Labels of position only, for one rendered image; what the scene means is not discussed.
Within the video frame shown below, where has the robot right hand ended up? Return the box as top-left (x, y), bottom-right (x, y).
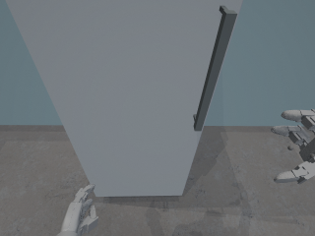
top-left (271, 109), bottom-right (315, 185)

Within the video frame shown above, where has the handle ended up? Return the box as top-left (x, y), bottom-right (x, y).
top-left (193, 5), bottom-right (237, 132)

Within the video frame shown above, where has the robot left hand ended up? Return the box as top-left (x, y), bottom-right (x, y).
top-left (59, 183), bottom-right (98, 236)

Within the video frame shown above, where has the fridge door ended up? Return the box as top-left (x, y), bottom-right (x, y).
top-left (5, 0), bottom-right (243, 197)

